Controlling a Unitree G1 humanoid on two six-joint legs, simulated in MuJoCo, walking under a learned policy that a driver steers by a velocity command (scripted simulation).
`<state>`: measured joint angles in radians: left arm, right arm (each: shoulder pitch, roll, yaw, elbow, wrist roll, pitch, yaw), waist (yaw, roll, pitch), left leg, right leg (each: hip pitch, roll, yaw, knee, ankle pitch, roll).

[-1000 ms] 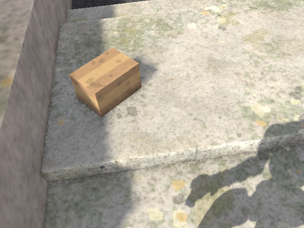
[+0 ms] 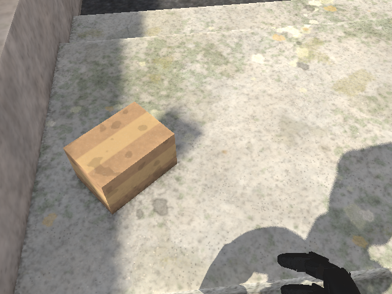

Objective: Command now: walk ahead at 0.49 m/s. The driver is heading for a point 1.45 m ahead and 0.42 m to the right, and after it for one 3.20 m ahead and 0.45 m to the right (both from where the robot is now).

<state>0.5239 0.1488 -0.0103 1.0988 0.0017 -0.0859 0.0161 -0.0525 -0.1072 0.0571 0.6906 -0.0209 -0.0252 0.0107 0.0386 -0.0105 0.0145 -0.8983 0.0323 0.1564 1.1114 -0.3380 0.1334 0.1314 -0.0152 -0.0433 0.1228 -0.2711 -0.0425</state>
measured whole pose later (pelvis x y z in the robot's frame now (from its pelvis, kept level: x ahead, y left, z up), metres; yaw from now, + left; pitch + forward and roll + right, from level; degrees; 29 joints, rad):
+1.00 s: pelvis +0.62 -0.03 +0.20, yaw -23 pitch +5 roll +1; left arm 0.43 0.25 0.06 0.83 0.01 -0.07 0.02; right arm 0.05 -0.21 0.00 0.61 -0.04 -0.02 0.01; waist 0.09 0.04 -0.01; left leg -0.81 0.07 0.01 0.92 -0.09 -0.02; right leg -0.08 0.17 0.16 0.30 -0.28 -0.15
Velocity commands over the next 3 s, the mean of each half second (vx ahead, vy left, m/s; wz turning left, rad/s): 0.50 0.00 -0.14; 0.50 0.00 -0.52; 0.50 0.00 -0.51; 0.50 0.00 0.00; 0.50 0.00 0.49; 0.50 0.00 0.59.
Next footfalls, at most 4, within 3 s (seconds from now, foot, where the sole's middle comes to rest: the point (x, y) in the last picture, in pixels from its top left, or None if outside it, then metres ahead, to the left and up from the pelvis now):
0.02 left None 0.20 0.09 -0.68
0.60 right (231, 241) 0.54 -0.04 -0.58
1.14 left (228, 143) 0.91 -0.04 -0.58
1.66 right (310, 124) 1.01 -0.35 -0.58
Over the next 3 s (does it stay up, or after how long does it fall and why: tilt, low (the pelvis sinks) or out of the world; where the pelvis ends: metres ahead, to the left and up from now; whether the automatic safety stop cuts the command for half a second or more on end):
stays up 1.57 -0.52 0.20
